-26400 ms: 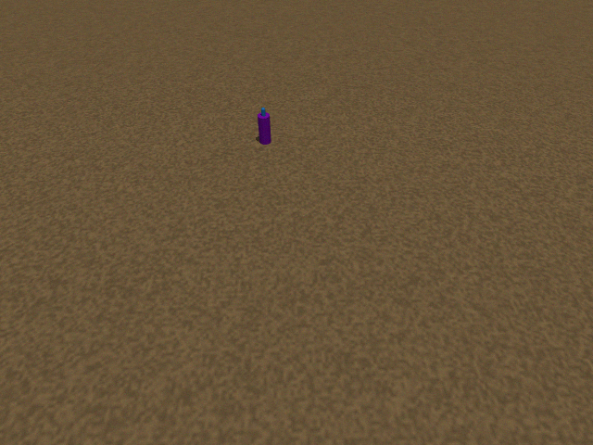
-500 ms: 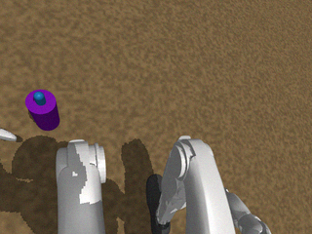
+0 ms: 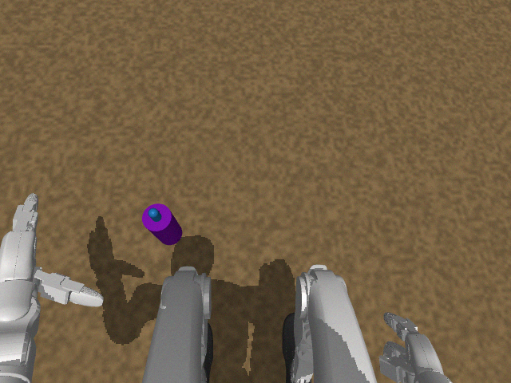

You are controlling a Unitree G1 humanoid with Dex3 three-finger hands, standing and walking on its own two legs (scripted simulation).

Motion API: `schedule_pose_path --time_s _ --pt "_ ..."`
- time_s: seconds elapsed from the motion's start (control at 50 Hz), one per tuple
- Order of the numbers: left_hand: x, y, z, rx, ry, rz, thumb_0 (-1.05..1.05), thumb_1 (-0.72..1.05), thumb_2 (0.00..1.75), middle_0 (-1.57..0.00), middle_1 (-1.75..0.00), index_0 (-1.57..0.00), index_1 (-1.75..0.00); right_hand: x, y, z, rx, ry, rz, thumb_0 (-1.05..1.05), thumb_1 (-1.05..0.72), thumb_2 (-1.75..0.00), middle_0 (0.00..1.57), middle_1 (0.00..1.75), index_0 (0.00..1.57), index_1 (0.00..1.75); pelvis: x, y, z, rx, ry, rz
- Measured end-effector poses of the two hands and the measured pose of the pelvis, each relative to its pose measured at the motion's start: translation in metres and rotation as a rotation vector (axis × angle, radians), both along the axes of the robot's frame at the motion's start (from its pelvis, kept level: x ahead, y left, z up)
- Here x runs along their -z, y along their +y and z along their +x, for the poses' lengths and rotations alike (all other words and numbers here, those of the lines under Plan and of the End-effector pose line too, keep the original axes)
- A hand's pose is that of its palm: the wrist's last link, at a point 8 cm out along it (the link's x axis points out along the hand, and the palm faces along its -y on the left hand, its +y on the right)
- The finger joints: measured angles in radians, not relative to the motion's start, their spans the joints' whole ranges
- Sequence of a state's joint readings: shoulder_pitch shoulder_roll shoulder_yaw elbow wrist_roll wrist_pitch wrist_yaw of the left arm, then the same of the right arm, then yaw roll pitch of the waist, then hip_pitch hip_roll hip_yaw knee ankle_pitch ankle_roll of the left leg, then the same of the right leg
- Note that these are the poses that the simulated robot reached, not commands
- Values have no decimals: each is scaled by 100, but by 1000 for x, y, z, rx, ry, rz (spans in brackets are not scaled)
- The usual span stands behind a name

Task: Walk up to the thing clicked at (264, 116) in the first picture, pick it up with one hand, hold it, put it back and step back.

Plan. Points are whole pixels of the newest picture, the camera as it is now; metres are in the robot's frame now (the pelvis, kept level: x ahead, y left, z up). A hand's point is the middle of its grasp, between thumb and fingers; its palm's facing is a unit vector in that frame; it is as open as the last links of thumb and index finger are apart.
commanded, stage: home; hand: left
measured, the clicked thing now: (162, 223) +0.44 +0.23 -0.38
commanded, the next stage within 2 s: none
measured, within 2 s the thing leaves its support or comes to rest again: neither
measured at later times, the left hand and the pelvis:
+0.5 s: hand (26, 283) +0.26 +0.22 +0.12, palm faces +0.16 -0.93 -0.34, open 17.5 cm; pelvis +0.07 +0.00 +0.20, yaw +3 degrees
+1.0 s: hand out of the picture +0.23 +0.19 +0.18, palm faces +0.17 -0.94 -0.29, open 17.7 cm; pelvis +0.07 +0.00 +0.23, yaw +3 degrees
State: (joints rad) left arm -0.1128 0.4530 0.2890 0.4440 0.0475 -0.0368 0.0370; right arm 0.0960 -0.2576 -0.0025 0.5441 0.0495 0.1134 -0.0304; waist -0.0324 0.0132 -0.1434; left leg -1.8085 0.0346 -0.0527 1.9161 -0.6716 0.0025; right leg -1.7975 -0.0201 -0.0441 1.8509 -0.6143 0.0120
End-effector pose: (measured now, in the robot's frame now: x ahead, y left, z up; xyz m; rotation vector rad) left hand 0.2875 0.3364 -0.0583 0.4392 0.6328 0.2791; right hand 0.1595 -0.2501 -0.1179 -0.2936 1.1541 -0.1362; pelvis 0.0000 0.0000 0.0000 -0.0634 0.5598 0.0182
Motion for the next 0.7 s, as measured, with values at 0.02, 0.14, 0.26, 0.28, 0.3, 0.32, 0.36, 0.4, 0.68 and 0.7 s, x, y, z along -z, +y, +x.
schedule_pose_path --time_s 0.02,0.14,0.26,0.28,0.3,0.32,0.36,0.4,0.68,0.7 --pt "-10 -4 -2 -10 5 -4 -1 -53 6 -7 -6 -6 -6 -12 -1 6 2 -21 -4 1 -90 -90 21 30 20 31 -10 -1 3 -2 -6 3" --pt "-64 -20 -14 -71 61 -37 -1 -54 5 -6 -5 -6 -6 -86 -3 40 7 -160 -32 1 -90 -90 21 30 20 31 -69 -4 20 -10 -55 14" --pt "-113 -39 -26 -102 103 -86 -1 -55 5 -6 -5 -5 -6 -152 -3 58 -1 -251 -51 1 -90 -90 21 30 20 31 -121 -4 37 -21 -129 19" --pt "-120 -42 -28 -105 106 -94 -1 -55 5 -6 -5 -5 -6 -161 -2 59 -1 -261 -53 1 -90 -90 21 30 20 31 -129 -4 39 -23 -142 19" --pt "-128 -46 -30 -108 110 -102 -1 -55 5 -6 -5 -5 -6 -171 -1 60 0 -269 -54 1 -90 -90 21 30 20 31 -136 -4 42 -25 -156 20" --pt "-136 -49 -31 -109 111 -111 -1 -55 5 -6 -5 -5 -6 -179 0 61 1 -278 -55 1 -90 -90 21 30 20 31 -144 -4 45 -26 -169 20" --pt "-152 -56 -35 -109 115 -125 -1 -55 4 -6 -5 -5 -5 -195 3 61 8 -293 -54 1 -90 -90 21 30 20 31 -158 -3 49 -30 -198 21" --pt "-168 -62 -39 -108 114 -137 -1 -56 4 -5 -5 -5 -5 -210 5 61 16 -307 -51 1 -90 -90 21 30 20 31 -171 -2 54 -33 -228 22" --pt "-261 -91 -65 -66 48 -186 -1 -57 3 -5 -4 -5 -5 -273 28 69 52 -439 -14 1 -89 -90 21 30 20 31 -225 8 79 -37 -384 30" --pt "-264 -92 -67 -65 44 -188 -1 -58 3 -5 -4 -5 -5 -276 30 72 48 -451 -10 1 -89 -90 21 30 20 31 -226 8 79 -37 -390 31"
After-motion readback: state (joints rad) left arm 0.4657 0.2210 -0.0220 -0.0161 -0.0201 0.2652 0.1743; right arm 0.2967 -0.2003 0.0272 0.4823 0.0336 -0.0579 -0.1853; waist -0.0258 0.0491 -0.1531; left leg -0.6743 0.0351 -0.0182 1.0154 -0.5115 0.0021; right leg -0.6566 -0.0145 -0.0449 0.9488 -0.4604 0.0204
